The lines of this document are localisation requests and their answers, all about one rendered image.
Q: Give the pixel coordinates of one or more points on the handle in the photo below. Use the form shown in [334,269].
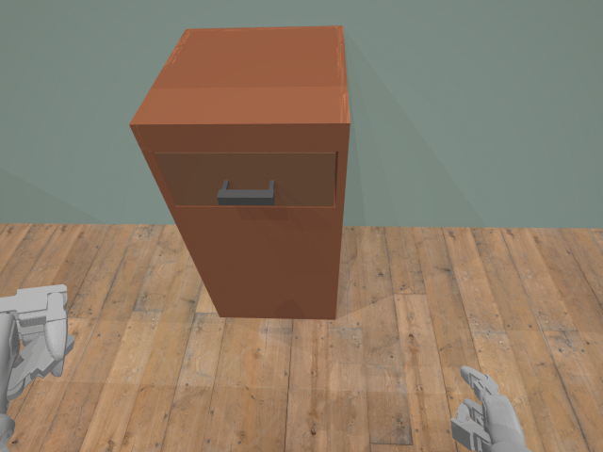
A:
[246,196]

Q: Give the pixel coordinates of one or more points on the left robot hand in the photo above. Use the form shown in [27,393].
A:
[38,317]

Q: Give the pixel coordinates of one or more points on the cabinet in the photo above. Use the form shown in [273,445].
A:
[256,89]

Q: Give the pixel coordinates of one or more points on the right robot hand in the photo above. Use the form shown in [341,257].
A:
[495,421]

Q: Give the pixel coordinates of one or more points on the drawer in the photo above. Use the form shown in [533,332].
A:
[301,178]

